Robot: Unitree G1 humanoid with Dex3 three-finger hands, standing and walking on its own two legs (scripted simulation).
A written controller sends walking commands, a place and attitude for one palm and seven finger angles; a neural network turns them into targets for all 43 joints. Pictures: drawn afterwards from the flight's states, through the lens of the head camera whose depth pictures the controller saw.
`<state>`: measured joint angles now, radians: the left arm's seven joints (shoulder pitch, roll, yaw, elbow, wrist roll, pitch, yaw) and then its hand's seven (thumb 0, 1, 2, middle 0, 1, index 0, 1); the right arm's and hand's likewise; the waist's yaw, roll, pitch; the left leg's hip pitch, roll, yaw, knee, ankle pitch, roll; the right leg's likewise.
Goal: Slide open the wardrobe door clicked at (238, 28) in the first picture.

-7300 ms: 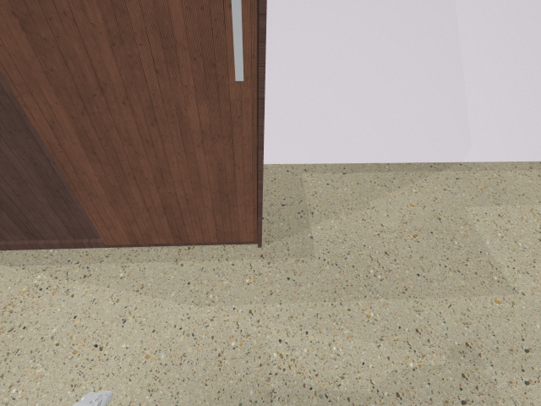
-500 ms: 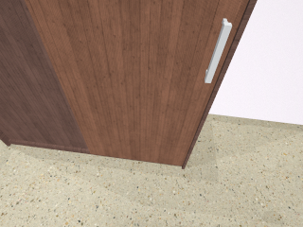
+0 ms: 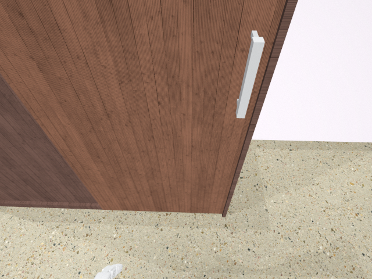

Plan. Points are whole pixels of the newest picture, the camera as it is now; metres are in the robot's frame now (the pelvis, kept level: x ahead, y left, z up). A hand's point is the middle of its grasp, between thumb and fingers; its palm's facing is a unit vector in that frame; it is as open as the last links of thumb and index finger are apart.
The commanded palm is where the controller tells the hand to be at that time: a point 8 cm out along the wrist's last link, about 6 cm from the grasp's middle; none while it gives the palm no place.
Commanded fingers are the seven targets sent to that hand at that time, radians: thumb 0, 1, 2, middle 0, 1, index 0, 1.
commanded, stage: come to a stop and stand still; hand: right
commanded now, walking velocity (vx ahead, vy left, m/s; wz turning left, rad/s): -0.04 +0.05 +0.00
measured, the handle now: (246, 78) +0.51 -0.13 +0.17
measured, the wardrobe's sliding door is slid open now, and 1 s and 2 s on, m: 0.00 0.00 0.00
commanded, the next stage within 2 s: look again from close up in 1.48 s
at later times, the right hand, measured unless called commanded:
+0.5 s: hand out of the picture +0.00 -0.13 -0.17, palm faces +0.08 +0.98 -0.19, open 7.3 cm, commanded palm none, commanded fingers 0.00 -0.90 -0.90 0.20 0.30 0.20 0.30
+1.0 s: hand out of the picture -0.04 -0.13 -0.16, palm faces +0.06 +0.97 -0.22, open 7.3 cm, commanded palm none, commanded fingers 0.00 -0.90 -0.90 0.20 0.30 0.20 0.30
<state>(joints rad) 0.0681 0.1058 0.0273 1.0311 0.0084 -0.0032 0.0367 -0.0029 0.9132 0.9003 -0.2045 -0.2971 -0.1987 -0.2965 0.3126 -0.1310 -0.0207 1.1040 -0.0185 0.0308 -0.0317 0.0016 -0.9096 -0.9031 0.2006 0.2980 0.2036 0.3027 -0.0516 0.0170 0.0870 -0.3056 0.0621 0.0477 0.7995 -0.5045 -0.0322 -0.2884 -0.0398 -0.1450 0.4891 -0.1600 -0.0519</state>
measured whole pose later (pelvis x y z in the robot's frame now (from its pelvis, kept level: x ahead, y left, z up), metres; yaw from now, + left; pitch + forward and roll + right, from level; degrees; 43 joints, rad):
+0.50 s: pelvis -0.03 +0.05 +0.00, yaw -2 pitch +0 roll +0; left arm 0.33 0.13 0.02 1.13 0.02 0.01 0.03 0.01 0.91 0.90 -0.20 -0.30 -0.19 -0.30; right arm 0.21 -0.17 -0.03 1.07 -0.01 0.01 -0.03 0.00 -0.93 -0.90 0.20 0.30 0.21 0.30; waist -0.01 0.02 0.02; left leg -0.26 0.02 0.10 0.46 -0.18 0.01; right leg -0.19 -0.02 -0.03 0.48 -0.29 0.00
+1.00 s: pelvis -0.04 +0.05 +0.00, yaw -1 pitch -1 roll -1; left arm 0.33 0.16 -0.01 1.06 0.02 -0.02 0.02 0.01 0.92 0.90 -0.20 -0.30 -0.20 -0.30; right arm 0.31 -0.13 0.01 1.09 -0.01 -0.02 -0.02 0.00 -0.91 -0.90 0.20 0.30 0.20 0.30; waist -0.01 -0.04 0.01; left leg -0.27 0.05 0.08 0.50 -0.21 0.01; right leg -0.16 0.01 -0.05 0.45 -0.27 -0.01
